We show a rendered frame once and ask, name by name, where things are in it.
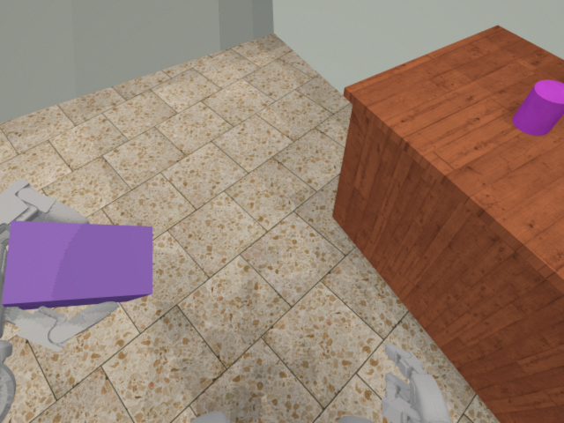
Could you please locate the table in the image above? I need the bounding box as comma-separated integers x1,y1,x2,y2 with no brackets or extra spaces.
332,26,564,423

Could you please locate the right robot hand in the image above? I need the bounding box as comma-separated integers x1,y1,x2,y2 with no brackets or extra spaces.
382,343,451,423

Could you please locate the left robot hand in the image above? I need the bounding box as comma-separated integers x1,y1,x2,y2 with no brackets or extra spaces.
0,179,119,352

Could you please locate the sponge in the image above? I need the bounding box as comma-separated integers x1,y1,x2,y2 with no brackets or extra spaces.
2,221,152,310

